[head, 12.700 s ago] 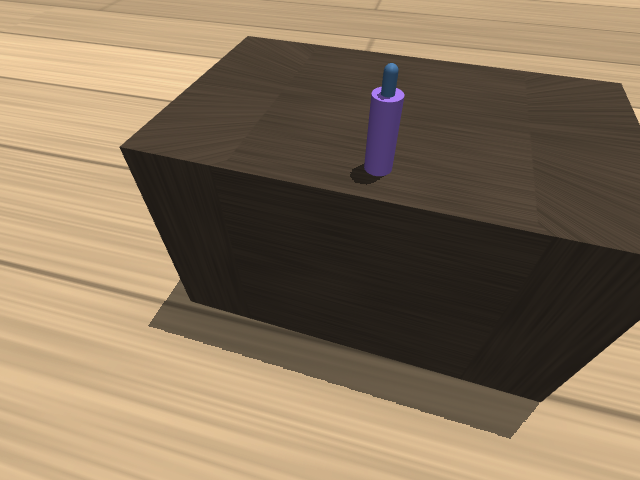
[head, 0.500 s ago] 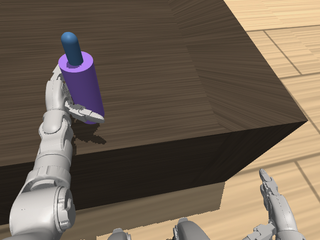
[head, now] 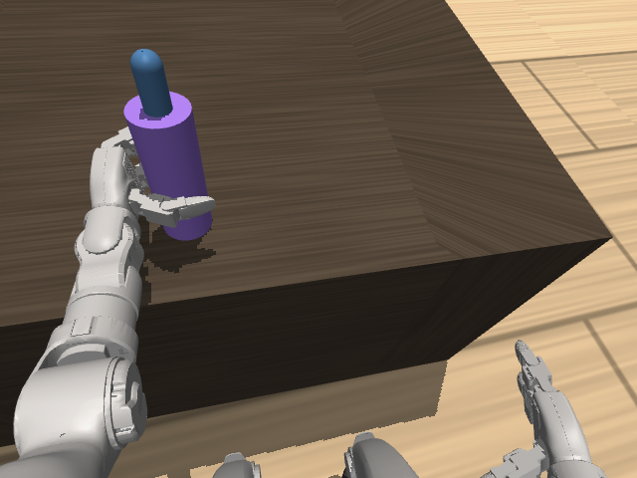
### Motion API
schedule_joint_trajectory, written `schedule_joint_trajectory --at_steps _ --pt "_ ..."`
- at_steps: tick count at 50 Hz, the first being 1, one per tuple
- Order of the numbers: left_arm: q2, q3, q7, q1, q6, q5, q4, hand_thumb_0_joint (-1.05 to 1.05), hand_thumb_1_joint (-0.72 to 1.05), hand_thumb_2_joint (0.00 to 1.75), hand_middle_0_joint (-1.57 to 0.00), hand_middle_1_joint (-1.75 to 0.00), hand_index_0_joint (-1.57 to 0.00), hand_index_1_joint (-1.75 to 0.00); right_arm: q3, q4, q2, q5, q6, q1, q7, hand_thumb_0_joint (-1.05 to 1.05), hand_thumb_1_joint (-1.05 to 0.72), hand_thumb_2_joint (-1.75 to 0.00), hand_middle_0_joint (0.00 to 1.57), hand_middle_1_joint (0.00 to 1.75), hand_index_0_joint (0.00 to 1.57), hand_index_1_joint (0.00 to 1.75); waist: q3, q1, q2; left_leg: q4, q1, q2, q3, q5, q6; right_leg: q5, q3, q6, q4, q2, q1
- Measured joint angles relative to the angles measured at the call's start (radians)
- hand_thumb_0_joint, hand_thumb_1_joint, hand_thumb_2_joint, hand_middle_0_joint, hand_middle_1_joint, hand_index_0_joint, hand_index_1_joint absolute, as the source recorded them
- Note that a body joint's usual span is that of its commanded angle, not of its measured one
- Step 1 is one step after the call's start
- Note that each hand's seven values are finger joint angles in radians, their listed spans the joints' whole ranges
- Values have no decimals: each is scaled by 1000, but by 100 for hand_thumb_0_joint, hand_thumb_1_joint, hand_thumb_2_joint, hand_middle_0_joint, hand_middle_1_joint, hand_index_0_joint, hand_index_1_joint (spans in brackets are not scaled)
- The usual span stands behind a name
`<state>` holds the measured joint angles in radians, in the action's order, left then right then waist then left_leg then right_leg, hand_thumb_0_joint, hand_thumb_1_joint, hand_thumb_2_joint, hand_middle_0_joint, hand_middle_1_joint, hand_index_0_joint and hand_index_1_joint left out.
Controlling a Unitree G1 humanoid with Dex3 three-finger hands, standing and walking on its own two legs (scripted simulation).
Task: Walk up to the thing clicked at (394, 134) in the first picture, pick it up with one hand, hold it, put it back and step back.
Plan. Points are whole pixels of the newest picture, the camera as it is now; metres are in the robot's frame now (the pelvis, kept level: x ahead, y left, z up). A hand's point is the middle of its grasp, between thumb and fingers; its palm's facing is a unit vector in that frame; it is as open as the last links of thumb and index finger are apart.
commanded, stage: settle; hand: left
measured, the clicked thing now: (170, 155) +0.49 +0.13 +0.12
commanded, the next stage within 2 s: lift in 1.04 s
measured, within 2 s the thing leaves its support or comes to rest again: leaves its support in 0.48 s
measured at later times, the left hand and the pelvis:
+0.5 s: hand (172, 175) +0.49 +0.14 +0.09, palm faces +0.00 -1.00 -0.01, open 10.1 cm; pelvis +0.01 +0.00 +0.01, yaw +0 degrees
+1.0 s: hand (160, 155) +0.49 +0.14 +0.12, palm faces -0.01 -1.00 -0.01, open 10.3 cm; pelvis +0.02 +0.00 +0.02, yaw +0 degrees
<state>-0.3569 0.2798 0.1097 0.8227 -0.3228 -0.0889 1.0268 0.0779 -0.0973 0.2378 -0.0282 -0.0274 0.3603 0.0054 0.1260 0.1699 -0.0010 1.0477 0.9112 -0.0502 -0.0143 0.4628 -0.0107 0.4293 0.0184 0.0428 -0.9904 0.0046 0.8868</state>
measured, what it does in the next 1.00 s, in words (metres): stands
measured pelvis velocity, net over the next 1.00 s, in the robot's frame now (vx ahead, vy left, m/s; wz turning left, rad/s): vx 0.02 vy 0.00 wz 0.00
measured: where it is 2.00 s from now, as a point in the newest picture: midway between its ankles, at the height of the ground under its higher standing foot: outside the picture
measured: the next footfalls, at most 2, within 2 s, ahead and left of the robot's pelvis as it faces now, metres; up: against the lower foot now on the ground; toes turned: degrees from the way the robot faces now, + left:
none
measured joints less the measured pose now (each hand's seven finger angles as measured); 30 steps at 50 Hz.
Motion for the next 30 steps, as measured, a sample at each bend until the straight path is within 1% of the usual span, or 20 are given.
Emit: schedule_joint_trajectory --at_steps 1,4,6,9,11,19,22,24,27,30 --pt "3 -3 -5 1 0 0 4 -1 -41 65 -97 -86 -93 -84 -1 -3 -1 0 0 -4 0 -1 50 -5 6 5 6 5 1 -1 2 0 -1 0 0 1 1 0 0 1 1 0 -1" --pt "12 7 -8 5 -8 -5 17 -1 -44 73 -96 -90 -92 -88 -2 -8 -3 -1 -1 -13 2 -1 50 -5 6 5 6 5 2 -4 5 1 -1 1 2 3 3 2 2 3 0 1 -1" --pt "17 12 -8 -3 -10 -9 2 -1 -45 80 -95 -92 -92 -90 -4 -2 -3 0 0 -12 5 -1 50 -5 6 5 6 5 1 -4 6 2 0 2 3 4 4 3 3 4 -2 2 0" --pt "23 9 -3 -20 -15 -4 -26 -2 -44 91 -92 -96 -89 -94 -4 7 -4 0 1 -3 10 -1 50 -5 6 6 6 5 -1 -6 5 2 -2 3 5 5 4 5 5 4 -3 3 -1" --pt "26 5 -7 -29 -9 1 -44 -1 -45 95 -90 -99 -87 -97 -3 7 -2 0 3 3 11 -1 51 -5 6 6 6 5 -2 -6 4 0 -5 2 5 5 3 5 5 3 -2 2 -3" --pt "25 -9 -26 -48 48 8 -78 -1 -51 105 -86 -111 -83 -109 4 -11 -5 7 19 -6 -2 -1 51 -6 6 6 6 5 -11 -7 9 -21 -38 -2 8 2 1 1 7 2 17 -1 -33" --pt "28 -7 -29 -56 69 -2 -80 -1 -53 108 -85 -113 -82 -111 4 -32 -6 11 27 -18 -8 -1 51 -6 6 6 6 5 -14 -12 11 -37 -58 -2 10 -2 0 -2 8 1 32 -1 -52" --pt "30 -14 -29 -69 82 -3 -102 -1 -53 110 -84 -115 -81 -113 4 -42 -7 13 29 -23 -14 -1 51 -6 6 6 6 5 -13 -16 13 -46 -69 -2 10 -3 0 -3 8 1 40 -1 -62" --pt "27 -22 -22 -73 82 -10 -97 -1 -55 112 -83 -117 -80 -114 -5 -57 -10 18 33 -33 -22 -1 51 -6 6 6 6 5 -13 -21 10 -59 -90 -1 12 -4 0 -3 10 1 49 0 -81" --pt "27 -25 -18 -80 101 -16 -102 -1 -56 113 -83 -118 -80 -116 -12 -73 -10 21 35 -45 -25 -1 51 -6 6 6 6 5 -11 -23 10 -70 -106 -1 12 -6 -1 -4 8 0 61 0 -98"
